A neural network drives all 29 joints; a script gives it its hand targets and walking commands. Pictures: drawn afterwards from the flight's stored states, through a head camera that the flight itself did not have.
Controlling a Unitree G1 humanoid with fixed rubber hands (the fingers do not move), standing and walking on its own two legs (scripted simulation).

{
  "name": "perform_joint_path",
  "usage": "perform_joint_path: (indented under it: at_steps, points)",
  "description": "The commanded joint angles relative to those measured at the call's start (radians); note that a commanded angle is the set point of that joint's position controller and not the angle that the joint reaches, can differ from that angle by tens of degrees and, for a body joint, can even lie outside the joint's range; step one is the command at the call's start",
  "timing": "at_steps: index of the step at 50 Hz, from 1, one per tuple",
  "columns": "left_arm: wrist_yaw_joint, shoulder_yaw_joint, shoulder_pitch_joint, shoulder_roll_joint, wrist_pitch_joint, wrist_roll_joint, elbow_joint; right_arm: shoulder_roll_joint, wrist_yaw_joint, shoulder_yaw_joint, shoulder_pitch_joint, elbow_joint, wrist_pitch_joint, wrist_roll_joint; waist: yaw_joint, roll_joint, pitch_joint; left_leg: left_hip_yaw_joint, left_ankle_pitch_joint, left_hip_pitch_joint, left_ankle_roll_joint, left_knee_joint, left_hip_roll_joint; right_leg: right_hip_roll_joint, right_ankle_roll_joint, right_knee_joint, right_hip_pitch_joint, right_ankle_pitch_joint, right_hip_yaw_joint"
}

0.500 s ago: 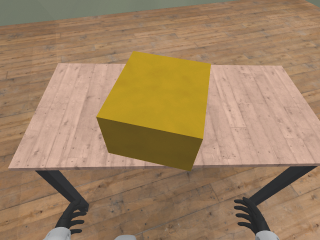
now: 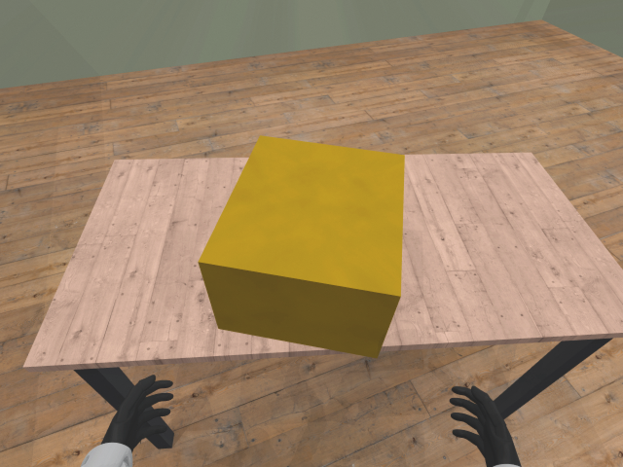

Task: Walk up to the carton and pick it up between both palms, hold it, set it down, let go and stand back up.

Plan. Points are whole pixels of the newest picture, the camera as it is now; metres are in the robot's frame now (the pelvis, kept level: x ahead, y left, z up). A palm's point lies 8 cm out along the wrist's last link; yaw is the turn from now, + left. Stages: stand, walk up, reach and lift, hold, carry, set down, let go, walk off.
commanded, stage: reach and lift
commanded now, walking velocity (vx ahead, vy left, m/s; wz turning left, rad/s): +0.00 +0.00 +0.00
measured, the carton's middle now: (314, 239) +0.48 +0.03 -0.03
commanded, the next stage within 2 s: none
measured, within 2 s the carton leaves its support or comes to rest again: neither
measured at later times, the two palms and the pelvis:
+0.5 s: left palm (101, 421) +0.17 +0.28 -0.03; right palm (475, 420) +0.19 -0.18 -0.03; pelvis +0.00 +0.00 +0.00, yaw +1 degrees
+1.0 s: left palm (104, 361) +0.23 +0.29 +0.01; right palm (464, 373) +0.24 -0.17 +0.00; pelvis +0.00 +0.01 -0.01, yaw +1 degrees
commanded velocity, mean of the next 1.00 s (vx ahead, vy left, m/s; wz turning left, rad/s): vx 0.00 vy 0.00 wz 0.00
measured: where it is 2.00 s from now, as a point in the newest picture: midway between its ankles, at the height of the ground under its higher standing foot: outside the picture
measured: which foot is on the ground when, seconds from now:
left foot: down 0.00-1.00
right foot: down 0.00-1.00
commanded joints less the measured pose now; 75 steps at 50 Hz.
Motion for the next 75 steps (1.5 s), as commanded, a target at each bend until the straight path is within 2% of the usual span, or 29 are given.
perform_joint_path:
  at_steps: [1, 11, 19, 29, 37, 43, 50, 55, 65, 75]
  points:
    - [-0.012, 0.026, -0.053, 0.13, -0.075, -0.028, -0.12, -0.112, -0.015, -0.036, -0.05, -0.118, -0.044, 0.021, 0.001, 0.072, -0.066, -0.004, 0.254, 0.162, -0.058, -0.028, -0.009, 0.038, -0.039, -0.099, -0.193, 0.064, -0.047]
    - [-0.058, 0.003, -0.025, 0.185, -0.181, -0.099, -0.142, -0.07, -0.058, -0.016, -0.036, -0.171, -0.075, 0.079, 0.013, 0.09, -0.048, -0.027, 0.285, 0.147, -0.065, -0.01, -0.004, 0.026, -0.05, -0.101, -0.169, 0.073, -0.029]
    - [-0.093, -0.007, -0.073, 0.244, -0.237, -0.158, -0.172, -0.023, -0.104, 0.005, -0.048, -0.245, -0.078, 0.102, 0.011, 0.092, -0.027, -0.044, 0.2, 0.114, -0.057, 0.008, 0.002, 0.002, -0.049, -0.085, -0.179, 0.036, -0.008]
    - [-0.131, -0.003, -0.126, 0.298, -0.278, -0.205, -0.183, 0.029, -0.163, 0.04, -0.064, -0.313, -0.097, 0.13, 0.016, 0.089, -0.032, -0.06, 0.167, 0.09, -0.051, 0.039, 0.004, -0.014, -0.042, -0.057, -0.183, 0.033, 0.004]
    - [-0.146, 0.002, -0.178, 0.33, -0.296, -0.228, -0.212, 0.058, -0.199, 0.059, -0.089, -0.352, -0.122, 0.152, 0.018, 0.111, -0.047, -0.069, 0.171, 0.074, -0.056, 0.061, 0.008, -0.015, -0.047, -0.036, -0.191, 0.027, 0.008]
    - [-0.124, -0.025, -0.273, 0.342, -0.255, -0.254, -0.233, 0.008, -0.2, 0.028, -0.185, -0.365, -0.072, 0.162, -0.006, 0.143, -0.083, -0.077, 0.156, 0.055, -0.06, 0.042, 0.027, -0.004, -0.067, -0.021, -0.163, -0.008, 0.003]
    - [-0.11, -0.023, -0.349, 0.344, -0.202, -0.261, -0.22, -0.029, -0.192, 0.039, -0.236, -0.379, 0.008, 0.203, -0.016, 0.143, -0.134, -0.088, 0.279, 0.114, -0.066, 0.039, 0.031, 0.001, -0.063, -0.034, -0.144, 0.074, -0.001]
    - [-0.114, -0.008, -0.429, 0.329, -0.152, -0.25, -0.197, -0.054, -0.195, 0.047, -0.287, -0.399, 0.055, 0.223, -0.019, 0.132, -0.146, -0.087, 0.315, 0.144, -0.063, 0.037, 0.031, 0.004, -0.062, -0.05, -0.145, 0.103, -0.005]
    - [-0.122, 0.029, -0.626, 0.323, -0.071, -0.227, -0.129, -0.071, -0.211, 0.057, -0.418, -0.423, 0.121, 0.236, -0.025, 0.1, -0.191, -0.062, 0.295, 0.154, -0.046, 0.029, 0.024, 0.0, -0.041, -0.056, -0.141, 0.149, -0.013]
    - [-0.131, 0.051, -0.822, 0.34, -0.037, -0.204, -0.016, -0.077, -0.225, 0.074, -0.578, -0.358, 0.158, 0.254, -0.044, 0.083, -0.258, -0.045, 0.265, 0.143, -0.028, 0.021, 0.01, -0.003, -0.012, -0.047, -0.126, 0.234, -0.018]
